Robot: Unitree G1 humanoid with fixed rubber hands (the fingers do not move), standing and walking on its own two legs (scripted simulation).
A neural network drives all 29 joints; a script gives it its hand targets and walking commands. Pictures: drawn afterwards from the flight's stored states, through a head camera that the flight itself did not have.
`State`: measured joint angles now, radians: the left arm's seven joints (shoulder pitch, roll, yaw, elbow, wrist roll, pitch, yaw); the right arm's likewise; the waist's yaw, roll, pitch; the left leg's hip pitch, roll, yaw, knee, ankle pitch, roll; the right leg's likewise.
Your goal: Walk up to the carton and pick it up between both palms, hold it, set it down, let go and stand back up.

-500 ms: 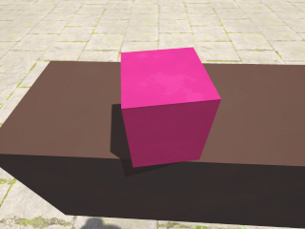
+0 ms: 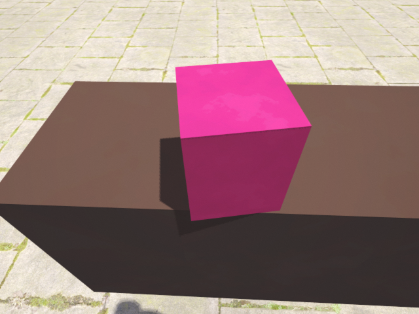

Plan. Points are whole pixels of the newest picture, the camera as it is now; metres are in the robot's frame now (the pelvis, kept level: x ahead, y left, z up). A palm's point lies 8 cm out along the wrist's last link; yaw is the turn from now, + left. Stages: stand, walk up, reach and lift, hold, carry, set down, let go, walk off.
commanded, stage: stand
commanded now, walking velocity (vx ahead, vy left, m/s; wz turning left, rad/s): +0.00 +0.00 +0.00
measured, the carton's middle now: (230, 142) +0.42 -0.02 +0.09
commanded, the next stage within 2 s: none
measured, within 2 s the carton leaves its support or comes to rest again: neither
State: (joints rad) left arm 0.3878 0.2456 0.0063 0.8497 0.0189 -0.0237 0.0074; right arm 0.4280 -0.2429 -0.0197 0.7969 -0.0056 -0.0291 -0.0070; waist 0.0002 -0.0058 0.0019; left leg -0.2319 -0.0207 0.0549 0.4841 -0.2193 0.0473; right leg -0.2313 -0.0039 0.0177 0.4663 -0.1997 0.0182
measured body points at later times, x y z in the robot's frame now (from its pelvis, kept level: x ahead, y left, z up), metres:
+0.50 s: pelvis +0.01 +0.00 +0.00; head +0.00 +0.00 +0.45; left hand +0.03 +0.25 -0.14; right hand +0.03 -0.26 -0.13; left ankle +0.03 +0.09 -0.74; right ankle +0.03 -0.13 -0.74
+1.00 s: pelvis +0.02 -0.01 +0.00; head +0.01 -0.01 +0.45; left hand +0.03 +0.24 -0.14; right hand +0.02 -0.26 -0.14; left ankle +0.03 +0.09 -0.74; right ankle +0.03 -0.13 -0.74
